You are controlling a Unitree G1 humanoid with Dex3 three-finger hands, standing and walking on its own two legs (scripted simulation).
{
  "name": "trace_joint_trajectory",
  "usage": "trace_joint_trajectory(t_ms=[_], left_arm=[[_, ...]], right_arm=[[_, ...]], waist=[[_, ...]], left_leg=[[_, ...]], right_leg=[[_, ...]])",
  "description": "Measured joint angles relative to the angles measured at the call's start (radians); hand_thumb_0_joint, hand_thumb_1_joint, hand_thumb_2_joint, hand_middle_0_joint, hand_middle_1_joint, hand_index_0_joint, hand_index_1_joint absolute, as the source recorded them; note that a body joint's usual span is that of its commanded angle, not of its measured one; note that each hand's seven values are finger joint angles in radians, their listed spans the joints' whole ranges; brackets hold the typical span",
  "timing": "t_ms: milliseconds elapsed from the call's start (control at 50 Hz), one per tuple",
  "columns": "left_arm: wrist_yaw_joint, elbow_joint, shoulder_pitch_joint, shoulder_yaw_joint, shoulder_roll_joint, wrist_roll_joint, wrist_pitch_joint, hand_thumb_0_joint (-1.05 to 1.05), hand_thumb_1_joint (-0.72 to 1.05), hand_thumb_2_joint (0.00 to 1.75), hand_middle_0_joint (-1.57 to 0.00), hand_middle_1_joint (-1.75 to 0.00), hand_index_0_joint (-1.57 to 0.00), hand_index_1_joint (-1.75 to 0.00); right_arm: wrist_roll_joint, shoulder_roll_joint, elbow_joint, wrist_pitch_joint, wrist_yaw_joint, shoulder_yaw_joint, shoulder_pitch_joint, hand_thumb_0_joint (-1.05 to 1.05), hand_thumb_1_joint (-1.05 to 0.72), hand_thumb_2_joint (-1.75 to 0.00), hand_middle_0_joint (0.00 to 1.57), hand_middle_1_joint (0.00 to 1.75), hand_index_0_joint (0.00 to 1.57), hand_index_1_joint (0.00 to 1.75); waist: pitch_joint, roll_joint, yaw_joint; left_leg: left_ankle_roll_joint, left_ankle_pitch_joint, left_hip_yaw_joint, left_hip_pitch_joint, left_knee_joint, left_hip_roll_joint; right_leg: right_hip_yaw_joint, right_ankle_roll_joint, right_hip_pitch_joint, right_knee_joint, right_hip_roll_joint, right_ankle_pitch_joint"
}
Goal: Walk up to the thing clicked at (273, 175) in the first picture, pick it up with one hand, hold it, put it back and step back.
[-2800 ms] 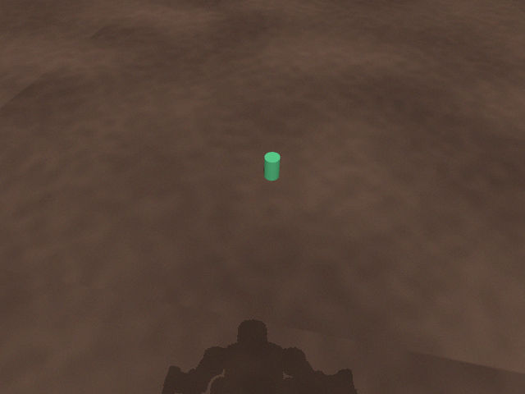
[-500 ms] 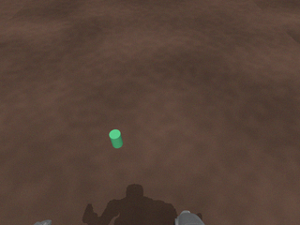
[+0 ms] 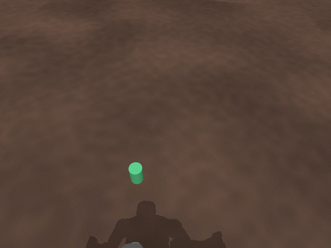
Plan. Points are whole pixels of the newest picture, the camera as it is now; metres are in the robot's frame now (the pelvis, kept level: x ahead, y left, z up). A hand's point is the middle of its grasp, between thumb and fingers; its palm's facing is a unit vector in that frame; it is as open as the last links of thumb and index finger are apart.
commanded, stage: walk up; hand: left
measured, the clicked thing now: (136, 173) +0.63 +0.21 -0.69
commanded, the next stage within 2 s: none
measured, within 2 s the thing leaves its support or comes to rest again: neither
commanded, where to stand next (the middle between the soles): +0.29 +0.02 m, yaw -2 degrees
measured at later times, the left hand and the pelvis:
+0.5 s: hand (79, 202) +0.26 +0.27 -0.13, palm faces -0.09 -0.91 -0.41, open 7.3 cm; pelvis +0.15 +0.01 +0.00, yaw -2 degrees
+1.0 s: hand (78, 199) +0.28 +0.29 -0.16, palm faces -0.05 -0.95 -0.31, open 7.3 cm; pelvis +0.20 +0.04 +0.00, yaw -3 degrees
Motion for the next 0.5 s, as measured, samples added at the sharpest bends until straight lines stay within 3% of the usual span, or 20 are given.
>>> trace_joint_trajectory(t_ms=[40,100,140,280,360,460,500], left_arm=[[0.007,0.016,-0.004,0.004,0.008,-0.002,0.014,0.01,0.9,0.9,-0.21,-0.3,-0.21,-0.3],[0.016,0.041,-0.022,-0.011,-0.003,-0.004,0.032,0.01,0.91,0.9,-0.21,-0.3,-0.21,-0.3],[0.014,0.042,-0.035,-0.016,0.001,-0.011,0.03,0.01,0.91,0.9,-0.21,-0.3,-0.21,-0.3],[-0.003,0.022,-0.073,-0.012,-0.005,-0.015,0.031,0.01,0.91,0.9,-0.21,-0.3,-0.21,-0.3],[-0.011,0.022,-0.091,-0.012,-0.024,-0.007,0.037,0.01,0.91,0.9,-0.21,-0.3,-0.21,-0.3],[-0.007,0.009,-0.106,-0.011,-0.039,-0.004,0.014,0.01,0.91,0.9,-0.21,-0.3,-0.21,-0.3],[0.005,0.006,-0.122,-0.007,-0.056,0.001,0.001,0.01,0.91,0.9,-0.21,-0.3,-0.21,-0.3]], right_arm=[[-0.005,0.011,-0.01,-0.019,-0.008,0.002,-0.01,0.01,-0.91,-0.89,0.2,0.3,0.2,0.29],[0.011,0.021,-0.035,-0.037,-0.019,0.008,-0.002,0.01,-0.91,-0.89,0.2,0.3,0.21,0.29],[0.018,0.036,-0.039,-0.039,-0.028,0.019,0.01,0.01,-0.91,-0.89,0.2,0.3,0.21,0.29],[0.021,0.048,-0.039,-0.04,-0.041,0.038,0.062,0.01,-0.91,-0.89,0.2,0.3,0.21,0.3],[0.018,0.035,-0.045,-0.033,-0.043,0.035,0.083,0.01,-0.9,-0.89,0.21,0.3,0.21,0.3],[0.02,0.019,-0.05,-0.01,-0.045,0.034,0.099,0.01,-0.9,-0.89,0.21,0.3,0.21,0.3],[0.025,0.013,-0.039,0.003,-0.052,0.034,0.085,0.01,-0.91,-0.89,0.2,0.3,0.21,0.3]], waist=[[0.007,-0.049,-0.003],[0.006,-0.036,-0.034],[0.008,-0.048,-0.042],[0.027,-0.062,-0.053],[0.036,-0.037,-0.067],[0.037,-0.003,-0.074],[0.051,0.043,-0.069]], left_leg=[[0.005,-0.04,0.038,0.017,0.037,-0.031],[0.021,-0.082,0.035,0.053,0.04,-0.024],[0.021,-0.074,0.041,0.102,-0.014,-0.03],[0.035,-0.073,0.064,0.233,-0.143,-0.065],[0.032,-0.109,0.072,0.275,-0.149,-0.072],[0.008,-0.22,0.076,0.275,-0.035,-0.065],[0.024,-0.263,0.049,0.233,0.112,-0.029]], right_leg=[[0.053,-0.03,-0.049,0.156,-0.031,-0.042],[0.092,-0.056,-0.167,0.431,0.031,-0.074],[0.104,-0.06,-0.233,0.487,0.041,-0.027],[0.107,-0.028,-0.344,0.336,-0.002,0.104],[0.076,-0.027,-0.331,0.177,-0.016,0.147],[0.053,-0.045,-0.225,-0.025,0.018,0.241],[0.034,-0.043,-0.211,0.001,0.052,0.235]])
